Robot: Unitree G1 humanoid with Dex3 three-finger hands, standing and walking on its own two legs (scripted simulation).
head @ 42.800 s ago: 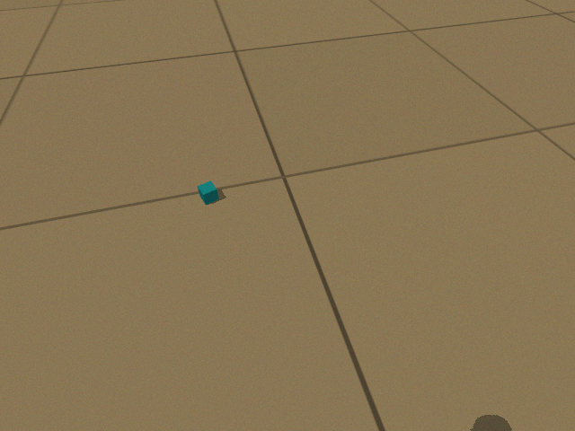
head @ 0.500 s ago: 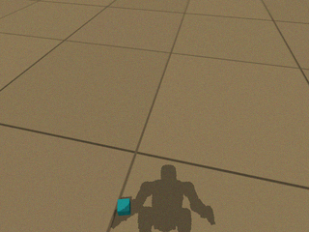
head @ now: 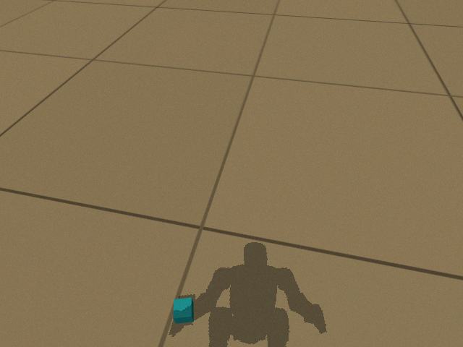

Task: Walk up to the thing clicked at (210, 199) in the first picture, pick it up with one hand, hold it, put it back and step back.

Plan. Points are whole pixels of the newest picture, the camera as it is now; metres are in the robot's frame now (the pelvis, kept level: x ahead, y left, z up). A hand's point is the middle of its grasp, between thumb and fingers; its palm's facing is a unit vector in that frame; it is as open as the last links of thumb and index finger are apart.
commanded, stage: stand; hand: left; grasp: from above
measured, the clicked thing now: (183, 310) +0.41 +0.23 -0.75
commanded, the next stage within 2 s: step back in 1.18 s
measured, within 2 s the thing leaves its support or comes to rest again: neither
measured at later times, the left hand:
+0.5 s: hand out of the picture +0.08 +0.23 -0.16, palm faces +0.01 -0.94 -0.33, open 7.4 cm
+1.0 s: hand out of the picture +0.07 +0.22 -0.16, palm faces -0.02 -0.94 -0.33, open 7.4 cm
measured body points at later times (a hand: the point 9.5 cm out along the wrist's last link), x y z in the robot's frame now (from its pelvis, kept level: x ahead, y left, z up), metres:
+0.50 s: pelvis +0.01 -0.01 +0.00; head +0.01 -0.02 +0.45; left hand +0.08 +0.28 -0.13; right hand +0.08 -0.30 -0.14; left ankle +0.01 +0.10 -0.75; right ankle -0.01 -0.13 -0.75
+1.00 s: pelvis +0.00 -0.02 +0.00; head +0.01 -0.02 +0.45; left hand +0.07 +0.27 -0.14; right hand +0.06 -0.32 -0.14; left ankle +0.01 +0.10 -0.75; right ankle -0.01 -0.13 -0.75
